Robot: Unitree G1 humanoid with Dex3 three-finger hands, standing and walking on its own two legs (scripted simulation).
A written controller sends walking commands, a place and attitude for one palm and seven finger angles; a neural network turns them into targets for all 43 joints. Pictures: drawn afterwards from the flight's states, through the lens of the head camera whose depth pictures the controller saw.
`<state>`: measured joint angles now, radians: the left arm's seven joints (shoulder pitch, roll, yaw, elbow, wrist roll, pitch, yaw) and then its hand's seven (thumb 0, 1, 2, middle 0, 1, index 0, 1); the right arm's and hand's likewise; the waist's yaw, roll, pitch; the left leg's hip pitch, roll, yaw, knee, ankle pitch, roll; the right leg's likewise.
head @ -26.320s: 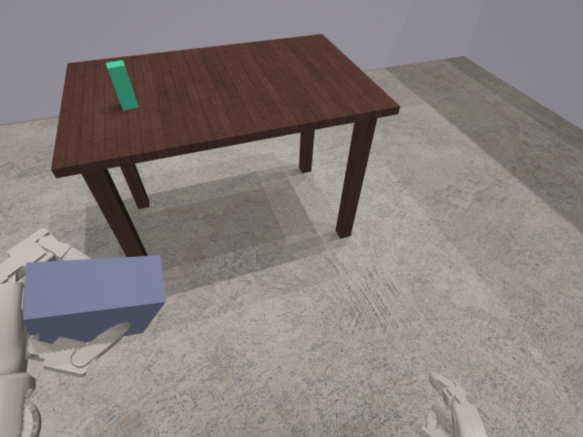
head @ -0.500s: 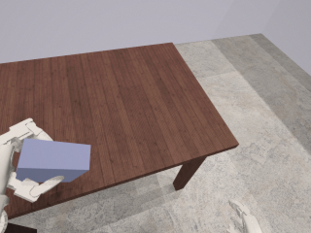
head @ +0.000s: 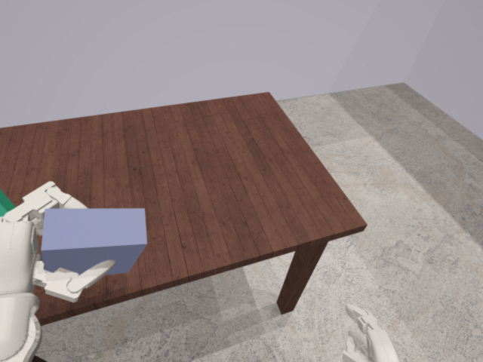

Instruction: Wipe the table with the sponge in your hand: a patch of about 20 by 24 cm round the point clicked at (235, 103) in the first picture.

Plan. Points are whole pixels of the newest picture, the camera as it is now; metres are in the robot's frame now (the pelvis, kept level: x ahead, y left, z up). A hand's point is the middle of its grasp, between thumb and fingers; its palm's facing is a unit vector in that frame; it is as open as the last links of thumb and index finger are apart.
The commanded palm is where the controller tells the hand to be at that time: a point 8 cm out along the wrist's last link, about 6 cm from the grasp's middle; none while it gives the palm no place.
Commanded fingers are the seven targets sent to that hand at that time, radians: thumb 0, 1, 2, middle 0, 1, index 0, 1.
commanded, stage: come to a stop and stand still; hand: left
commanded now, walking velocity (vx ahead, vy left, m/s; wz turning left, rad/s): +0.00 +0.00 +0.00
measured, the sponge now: (107, 245) +0.23 +0.22 +0.12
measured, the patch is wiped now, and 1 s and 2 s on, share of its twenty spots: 0.00 0.00 0.00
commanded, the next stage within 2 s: look again from close up in 0.26 s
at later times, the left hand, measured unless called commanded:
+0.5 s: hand (77, 239) +0.22 +0.24 +0.15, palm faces +0.35 -0.87 -0.35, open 9.4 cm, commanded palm +0.16 +0.28 +0.18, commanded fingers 0.00 0.10 1.30 -1.20 -1.60 -1.20 -1.60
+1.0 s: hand (70, 206) +0.25 +0.25 +0.17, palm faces +0.37 -0.81 -0.46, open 9.5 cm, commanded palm +0.18 +0.28 +0.17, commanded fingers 0.00 0.10 1.30 -1.20 -1.60 -1.20 -1.60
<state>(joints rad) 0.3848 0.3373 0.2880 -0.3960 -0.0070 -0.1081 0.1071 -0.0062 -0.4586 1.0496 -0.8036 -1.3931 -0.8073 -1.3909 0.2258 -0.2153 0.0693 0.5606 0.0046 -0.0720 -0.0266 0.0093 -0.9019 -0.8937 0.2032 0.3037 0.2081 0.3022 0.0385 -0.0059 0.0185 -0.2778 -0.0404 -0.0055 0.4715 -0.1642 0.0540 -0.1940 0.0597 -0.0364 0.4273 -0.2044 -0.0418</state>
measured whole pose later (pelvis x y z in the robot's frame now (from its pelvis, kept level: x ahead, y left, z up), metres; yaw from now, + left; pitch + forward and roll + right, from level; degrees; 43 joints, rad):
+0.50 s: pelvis +0.00 +0.00 +0.00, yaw +0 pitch -2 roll -1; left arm 0.41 0.36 0.29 -0.43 -0.02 -0.14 0.11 -0.01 -0.46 1.05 -0.80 -1.39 -0.81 -1.39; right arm 0.23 -0.22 0.06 0.58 0.00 -0.09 -0.04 0.01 -0.90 -0.89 0.20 0.30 0.21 0.30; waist 0.02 -0.01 0.01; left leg -0.28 -0.03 0.00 0.46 -0.16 0.05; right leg -0.19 0.07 -0.03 0.41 -0.20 -0.05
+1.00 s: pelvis +0.00 +0.00 +0.00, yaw -1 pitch -2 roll +0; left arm 0.24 0.41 0.33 -0.38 0.00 0.09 0.05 -0.01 -0.46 1.05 -0.80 -1.40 -0.80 -1.40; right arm 0.16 -0.24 0.06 0.61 0.01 -0.08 -0.03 0.01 -0.90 -0.89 0.20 0.30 0.21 0.30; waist 0.03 0.04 0.00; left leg -0.27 -0.06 0.02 0.49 -0.18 0.06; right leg -0.22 0.04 -0.01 0.51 -0.25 -0.04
